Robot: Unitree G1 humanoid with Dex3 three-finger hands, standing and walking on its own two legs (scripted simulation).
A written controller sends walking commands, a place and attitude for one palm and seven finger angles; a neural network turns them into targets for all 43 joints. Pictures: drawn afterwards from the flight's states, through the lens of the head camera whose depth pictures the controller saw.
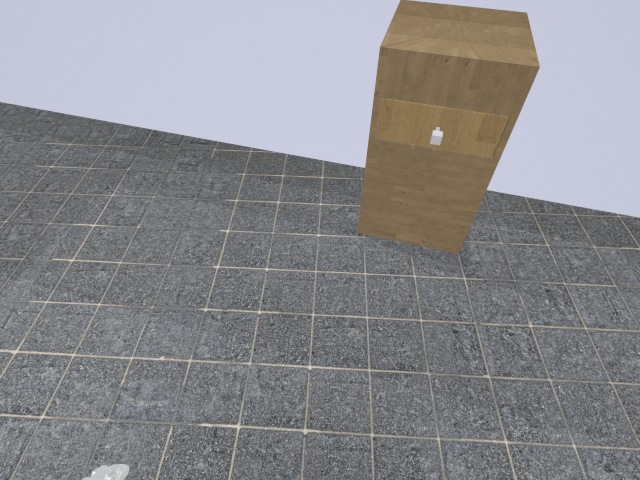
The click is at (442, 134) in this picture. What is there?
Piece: drawer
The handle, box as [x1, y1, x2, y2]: [430, 127, 442, 144]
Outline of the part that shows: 436,127 436,129 432,132 430,143 439,144 442,132 439,130 439,127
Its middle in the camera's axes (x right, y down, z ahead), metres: +0.37 -0.33 +1.23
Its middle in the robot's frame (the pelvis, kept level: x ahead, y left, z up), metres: +1.14 -0.32 -0.21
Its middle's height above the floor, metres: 0.56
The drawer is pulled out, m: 0.00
